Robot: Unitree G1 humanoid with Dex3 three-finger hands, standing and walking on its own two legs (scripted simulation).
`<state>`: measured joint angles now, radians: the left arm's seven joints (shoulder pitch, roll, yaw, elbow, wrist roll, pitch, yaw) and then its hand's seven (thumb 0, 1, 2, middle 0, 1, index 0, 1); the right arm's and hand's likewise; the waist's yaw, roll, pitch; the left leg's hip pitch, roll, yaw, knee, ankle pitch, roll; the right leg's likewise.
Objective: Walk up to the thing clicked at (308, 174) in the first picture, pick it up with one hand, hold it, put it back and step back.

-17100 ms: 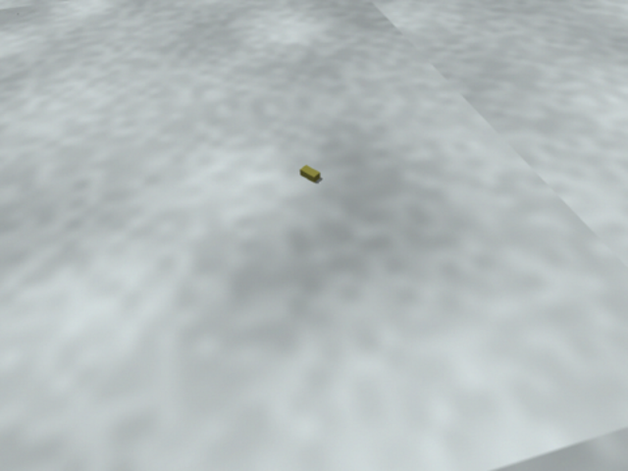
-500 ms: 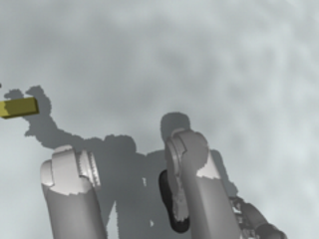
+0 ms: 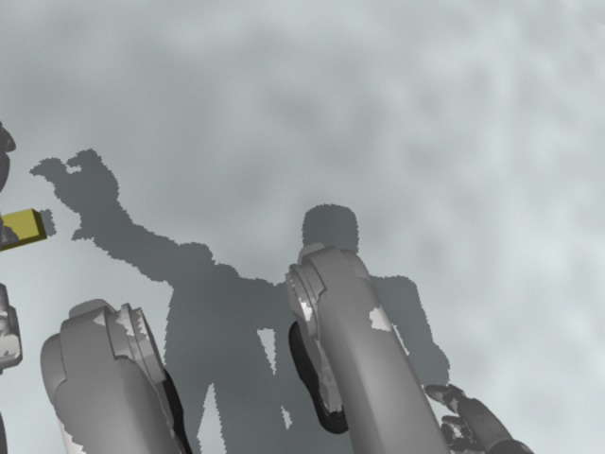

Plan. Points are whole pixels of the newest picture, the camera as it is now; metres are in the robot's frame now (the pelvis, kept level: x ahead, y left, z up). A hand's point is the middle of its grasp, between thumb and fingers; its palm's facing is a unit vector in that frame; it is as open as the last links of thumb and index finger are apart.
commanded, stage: approach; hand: left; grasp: from above
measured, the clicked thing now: (7, 232) +0.46 +0.34 -0.30
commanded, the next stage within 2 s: close in in 0.28 s
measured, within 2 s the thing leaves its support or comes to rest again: neither
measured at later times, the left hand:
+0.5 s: hand out of the picture +0.44 +0.33 -0.18, palm faces -0.45 -0.10 -0.89, open 12.3 cm
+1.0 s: hand out of the picture +0.44 +0.33 -0.23, palm faces -0.50 -0.11 -0.86, open 13.1 cm
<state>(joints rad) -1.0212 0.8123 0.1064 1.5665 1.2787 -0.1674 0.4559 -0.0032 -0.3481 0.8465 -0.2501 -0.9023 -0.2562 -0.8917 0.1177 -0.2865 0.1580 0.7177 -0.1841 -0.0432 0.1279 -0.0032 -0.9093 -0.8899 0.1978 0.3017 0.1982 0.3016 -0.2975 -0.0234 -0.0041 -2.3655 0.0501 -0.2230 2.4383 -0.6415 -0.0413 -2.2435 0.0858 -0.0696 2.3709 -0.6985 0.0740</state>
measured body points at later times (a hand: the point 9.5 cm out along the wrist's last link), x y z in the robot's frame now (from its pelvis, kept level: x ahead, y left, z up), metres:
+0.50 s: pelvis +0.00 +0.01 +0.00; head +0.24 +0.12 +0.37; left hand +0.46 +0.33 -0.13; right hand +0.10 -0.26 -0.09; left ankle +0.08 +0.15 -0.28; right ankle +0.10 -0.13 -0.28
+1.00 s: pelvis +0.00 +0.01 -0.01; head +0.27 +0.10 +0.33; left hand +0.47 +0.33 -0.18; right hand +0.04 -0.25 -0.10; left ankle +0.08 +0.15 -0.28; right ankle +0.10 -0.13 -0.28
